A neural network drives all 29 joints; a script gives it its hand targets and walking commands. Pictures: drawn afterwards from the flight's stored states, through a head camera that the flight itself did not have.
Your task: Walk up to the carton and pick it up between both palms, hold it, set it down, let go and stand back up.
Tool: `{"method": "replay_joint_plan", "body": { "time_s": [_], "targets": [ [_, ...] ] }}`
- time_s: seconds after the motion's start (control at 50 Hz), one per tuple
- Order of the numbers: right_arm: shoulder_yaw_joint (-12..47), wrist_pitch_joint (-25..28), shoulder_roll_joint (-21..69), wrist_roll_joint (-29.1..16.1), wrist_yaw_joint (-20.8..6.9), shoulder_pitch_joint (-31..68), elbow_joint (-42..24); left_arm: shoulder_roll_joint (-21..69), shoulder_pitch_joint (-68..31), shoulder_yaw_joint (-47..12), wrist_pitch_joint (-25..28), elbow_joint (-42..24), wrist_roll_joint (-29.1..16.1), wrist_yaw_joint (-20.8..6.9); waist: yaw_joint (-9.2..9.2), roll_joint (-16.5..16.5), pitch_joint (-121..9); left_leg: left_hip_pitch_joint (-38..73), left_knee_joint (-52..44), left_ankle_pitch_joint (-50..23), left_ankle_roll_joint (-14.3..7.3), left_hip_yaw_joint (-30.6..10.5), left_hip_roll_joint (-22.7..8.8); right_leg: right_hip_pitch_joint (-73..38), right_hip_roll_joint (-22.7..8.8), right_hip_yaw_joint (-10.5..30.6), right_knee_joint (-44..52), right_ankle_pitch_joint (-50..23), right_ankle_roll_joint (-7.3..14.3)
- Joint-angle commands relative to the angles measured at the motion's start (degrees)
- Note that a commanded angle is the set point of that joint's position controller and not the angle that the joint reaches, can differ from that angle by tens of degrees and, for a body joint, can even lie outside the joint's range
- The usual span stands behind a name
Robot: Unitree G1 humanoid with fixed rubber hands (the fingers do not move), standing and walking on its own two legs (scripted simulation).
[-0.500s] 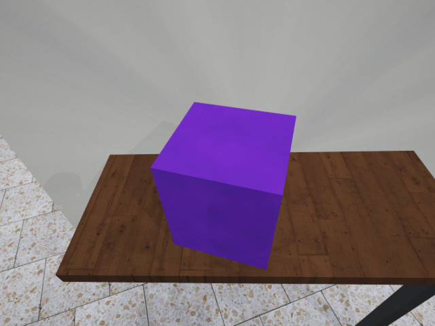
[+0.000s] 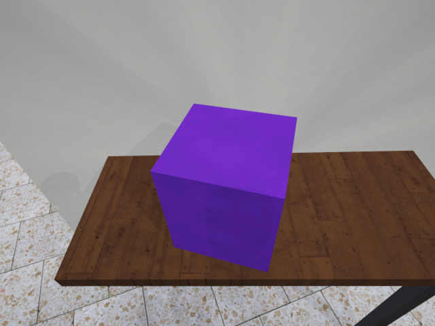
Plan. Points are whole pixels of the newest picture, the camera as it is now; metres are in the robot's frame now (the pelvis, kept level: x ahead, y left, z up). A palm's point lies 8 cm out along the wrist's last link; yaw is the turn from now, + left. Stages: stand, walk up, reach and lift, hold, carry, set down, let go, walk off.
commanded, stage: stand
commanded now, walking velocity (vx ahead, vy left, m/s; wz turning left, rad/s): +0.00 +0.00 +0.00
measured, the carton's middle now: (230, 187) +0.40 +0.01 +0.05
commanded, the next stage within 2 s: none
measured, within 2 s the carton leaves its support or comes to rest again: neither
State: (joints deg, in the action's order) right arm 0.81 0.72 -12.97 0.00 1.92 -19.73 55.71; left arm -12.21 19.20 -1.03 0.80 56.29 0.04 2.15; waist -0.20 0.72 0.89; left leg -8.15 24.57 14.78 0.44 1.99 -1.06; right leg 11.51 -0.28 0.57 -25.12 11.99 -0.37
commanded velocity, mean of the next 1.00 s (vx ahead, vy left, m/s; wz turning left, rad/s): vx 0.00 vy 0.00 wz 0.00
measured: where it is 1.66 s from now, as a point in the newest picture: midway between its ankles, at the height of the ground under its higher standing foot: outside the picture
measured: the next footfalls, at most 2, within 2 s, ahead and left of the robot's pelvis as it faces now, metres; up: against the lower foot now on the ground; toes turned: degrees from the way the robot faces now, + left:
none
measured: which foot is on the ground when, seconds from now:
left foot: down 0.00-1.00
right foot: down 0.00-1.00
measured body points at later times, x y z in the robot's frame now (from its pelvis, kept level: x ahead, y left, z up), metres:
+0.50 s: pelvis +0.00 +0.00 +0.00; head +0.00 +0.00 +0.45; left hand +0.00 +0.24 -0.15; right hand +0.00 -0.24 -0.15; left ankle -0.02 +0.12 -0.74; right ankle +0.02 -0.12 -0.74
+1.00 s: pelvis +0.01 +0.00 +0.00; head +0.01 -0.01 +0.45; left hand +0.01 +0.24 -0.15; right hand +0.00 -0.24 -0.15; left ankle -0.02 +0.12 -0.74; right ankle +0.02 -0.12 -0.74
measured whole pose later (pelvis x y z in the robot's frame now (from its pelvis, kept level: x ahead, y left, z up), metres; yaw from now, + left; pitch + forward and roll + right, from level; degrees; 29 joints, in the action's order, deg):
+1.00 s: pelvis +0.01 +0.00 +0.00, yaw -1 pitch -1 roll +0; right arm 0.8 0.8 -11.2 -0.1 2.6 -20.3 58.5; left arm -10.4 18.6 -1.1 0.8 60.7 -0.1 2.7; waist -0.1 0.8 1.2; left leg -7.2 23.3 14.7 0.4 2.7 -1.2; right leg 11.1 -0.1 1.3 -24.3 11.9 -0.5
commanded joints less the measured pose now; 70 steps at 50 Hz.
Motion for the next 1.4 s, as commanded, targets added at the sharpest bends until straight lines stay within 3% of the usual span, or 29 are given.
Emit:
{"method": "replay_joint_plan", "body": {
  "time_s": [0.0, 0.08, 0.3, 1.38],
  "targets": [
    [-1.2, 0.5, -5.8, 0.0, 0.3, -3.7, -1.1, -6.4, 3.1, 1.3, 0.5, -0.9, -0.1, 0.3, 0.08, -1.1, 3.4, -3.3, -5.6, -4.3, -1.3, -5.1, -5.2, 0.6, -5.2, 5.2, 4.5, -5.5, 0.9],
    [-1.1, 0.5, -5.7, 0.0, 0.4, -3.6, -0.8, -6.2, 2.9, 1.3, 0.4, -0.3, 0.0, 0.4, 0.13, 0.0, 4.2, -3.9, -6.2, -3.2, -1.2, -5.0, -5.3, 0.8, -5.1, 5.2, 4.4, -4.6, 0.7],
    [-1.2, 0.5, -5.0, 0.0, 0.5, -4.0, 0.1, -5.8, 3.0, 1.3, 0.4, 1.2, 0.0, 0.5, -0.02, -1.0, 3.6, -3.3, -6.5, -2.1, -1.4, -4.8, -5.2, 1.0, -5.1, 5.3, 4.8, -3.6, 0.6],
    [-0.9, 0.6, -3.2, -0.1, 1.1, -5.5, 2.8, -3.8, 3.1, 0.9, 0.4, 4.4, -0.1, 0.9, 0.04, -1.1, 3.6, -1.6, -6.2, -5.8, -1.2, -3.8, -5.6, 0.5, -5.1, 4.9, 4.9, -7.4, 0.5]
  ]
}}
